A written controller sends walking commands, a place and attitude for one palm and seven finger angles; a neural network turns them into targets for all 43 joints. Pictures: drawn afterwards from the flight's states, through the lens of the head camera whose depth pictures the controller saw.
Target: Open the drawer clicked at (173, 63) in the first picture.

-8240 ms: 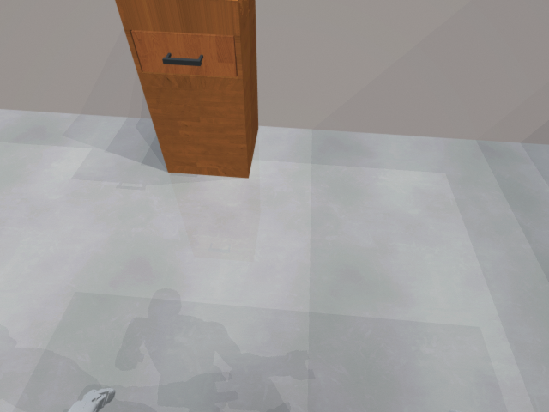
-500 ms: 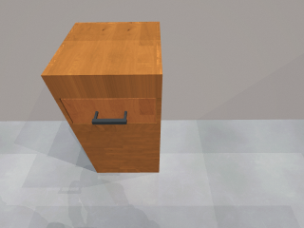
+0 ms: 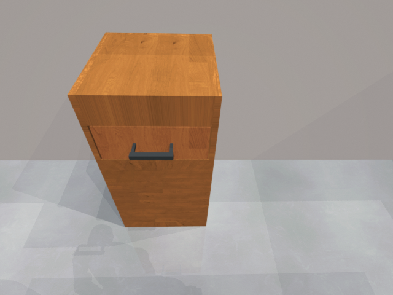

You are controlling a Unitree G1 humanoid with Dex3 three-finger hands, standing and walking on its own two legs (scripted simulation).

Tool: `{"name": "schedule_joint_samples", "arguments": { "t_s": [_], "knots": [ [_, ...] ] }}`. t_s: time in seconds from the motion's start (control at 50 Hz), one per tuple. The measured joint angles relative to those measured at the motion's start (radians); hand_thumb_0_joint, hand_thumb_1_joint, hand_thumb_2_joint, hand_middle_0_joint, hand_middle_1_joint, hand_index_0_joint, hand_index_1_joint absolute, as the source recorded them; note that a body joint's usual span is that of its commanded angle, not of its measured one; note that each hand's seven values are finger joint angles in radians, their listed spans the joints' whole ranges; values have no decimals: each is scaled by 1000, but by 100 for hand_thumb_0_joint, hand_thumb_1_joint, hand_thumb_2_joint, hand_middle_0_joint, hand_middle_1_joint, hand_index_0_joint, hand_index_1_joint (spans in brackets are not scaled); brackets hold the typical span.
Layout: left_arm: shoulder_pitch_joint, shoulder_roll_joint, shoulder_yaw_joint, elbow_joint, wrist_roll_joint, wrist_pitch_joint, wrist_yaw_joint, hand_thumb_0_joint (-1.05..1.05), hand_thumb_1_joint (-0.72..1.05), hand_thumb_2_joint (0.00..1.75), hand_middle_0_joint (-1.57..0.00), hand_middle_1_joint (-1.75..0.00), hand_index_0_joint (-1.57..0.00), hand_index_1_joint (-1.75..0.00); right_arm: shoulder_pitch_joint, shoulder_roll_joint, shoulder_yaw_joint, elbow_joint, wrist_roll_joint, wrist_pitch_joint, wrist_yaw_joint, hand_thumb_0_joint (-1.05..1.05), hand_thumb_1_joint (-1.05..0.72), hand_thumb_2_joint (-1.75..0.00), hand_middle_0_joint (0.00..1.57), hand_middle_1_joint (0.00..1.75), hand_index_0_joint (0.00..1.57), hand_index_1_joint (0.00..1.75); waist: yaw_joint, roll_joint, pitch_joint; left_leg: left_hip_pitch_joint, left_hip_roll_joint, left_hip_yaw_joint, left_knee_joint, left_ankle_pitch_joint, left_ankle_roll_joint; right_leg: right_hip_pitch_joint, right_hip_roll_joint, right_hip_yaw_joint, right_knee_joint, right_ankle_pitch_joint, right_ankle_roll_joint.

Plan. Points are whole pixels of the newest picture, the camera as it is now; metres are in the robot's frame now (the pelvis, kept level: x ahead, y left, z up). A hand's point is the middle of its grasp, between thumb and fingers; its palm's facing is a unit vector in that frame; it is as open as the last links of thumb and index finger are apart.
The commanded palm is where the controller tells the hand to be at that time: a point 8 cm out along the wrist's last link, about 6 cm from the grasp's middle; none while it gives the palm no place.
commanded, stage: look again from close up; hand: left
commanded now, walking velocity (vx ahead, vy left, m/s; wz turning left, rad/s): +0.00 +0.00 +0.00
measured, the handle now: (152, 151) +0.57 +0.18 -0.12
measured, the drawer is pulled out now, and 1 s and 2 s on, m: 0.00 0.00 0.00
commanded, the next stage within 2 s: shuffle to correct the standing spot in 0.10 s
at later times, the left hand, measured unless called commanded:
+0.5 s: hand out of the picture +0.00 +0.15 -0.17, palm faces +0.01 -0.98 -0.18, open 7.4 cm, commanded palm none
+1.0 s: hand out of the picture +0.07 +0.14 -0.17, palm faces +0.13 -0.97 -0.22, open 7.4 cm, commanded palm none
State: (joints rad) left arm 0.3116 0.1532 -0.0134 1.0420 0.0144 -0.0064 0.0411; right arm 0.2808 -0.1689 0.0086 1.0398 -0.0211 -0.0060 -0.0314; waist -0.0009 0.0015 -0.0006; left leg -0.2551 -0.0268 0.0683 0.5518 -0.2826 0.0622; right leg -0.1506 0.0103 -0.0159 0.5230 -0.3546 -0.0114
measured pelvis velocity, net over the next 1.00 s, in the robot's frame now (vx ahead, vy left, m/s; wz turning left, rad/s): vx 0.08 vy -0.04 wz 0.06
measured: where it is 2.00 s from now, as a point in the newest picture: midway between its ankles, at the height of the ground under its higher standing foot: outside the picture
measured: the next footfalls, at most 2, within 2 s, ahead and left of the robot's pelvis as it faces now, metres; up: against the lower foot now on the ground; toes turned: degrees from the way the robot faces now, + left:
left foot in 0.80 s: +0.17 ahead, +0.08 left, +0.00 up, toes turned +9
right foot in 1.10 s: +0.12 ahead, -0.18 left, +0.00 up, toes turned +1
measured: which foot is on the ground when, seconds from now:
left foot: down 0.00-0.52, up 0.54-0.78, down 0.80-1.00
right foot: down 0.00-0.82, up 0.84-1.00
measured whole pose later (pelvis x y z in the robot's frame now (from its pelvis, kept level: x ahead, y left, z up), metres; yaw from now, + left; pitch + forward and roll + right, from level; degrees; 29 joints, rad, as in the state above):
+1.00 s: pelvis +0.08 -0.04 +0.00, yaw +3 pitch +0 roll +1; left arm 0.28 0.13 0.02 1.01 0.01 0.03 0.05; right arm 0.11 -0.14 -0.01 0.96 -0.02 -0.01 -0.04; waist 0.03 0.01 0.08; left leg -0.34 0.02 0.09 0.52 -0.18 0.03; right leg -0.39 -0.03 -0.03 0.97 -0.52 0.01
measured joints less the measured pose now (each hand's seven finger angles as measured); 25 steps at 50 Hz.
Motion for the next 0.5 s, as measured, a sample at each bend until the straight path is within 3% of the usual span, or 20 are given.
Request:
{"name": "schedule_joint_samples", "arguments": {
  "t_s": [0.26,0.44,0.5],
  "knots": [
    [19,10,-1,40,-1,3,-10,0,90,90,-20,-30,-20,-30,36,16,14,46,4,-12,5,1,-92,-89,20,30,20,30,-4,-10,22,7,-31,12,-84,50,20,-16,-30,11,-35,26,19],
    [26,2,10,55,16,17,-27,0,90,90,-20,-30,-20,-30,55,27,-8,51,-5,-11,0,1,-91,-89,20,30,20,30,-16,-27,9,-13,-36,6,-49,15,13,-101,-33,-13,111,-103,-22],
    [19,-7,16,47,17,7,-34,0,90,90,-20,-30,-20,-30,69,19,-15,52,-4,-11,-2,0,-91,-89,20,30,20,30,-21,-12,9,-24,-26,-16,-14,-8,-4,-94,-21,-33,62,-19,-23]
  ]
}}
